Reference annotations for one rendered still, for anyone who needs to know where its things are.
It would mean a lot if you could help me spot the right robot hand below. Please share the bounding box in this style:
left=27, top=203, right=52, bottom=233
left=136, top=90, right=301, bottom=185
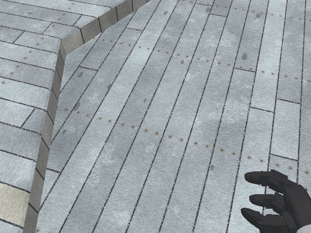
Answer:
left=241, top=169, right=311, bottom=233

